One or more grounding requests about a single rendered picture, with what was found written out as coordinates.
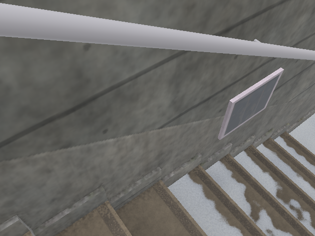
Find stairs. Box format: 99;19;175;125
23;132;315;236

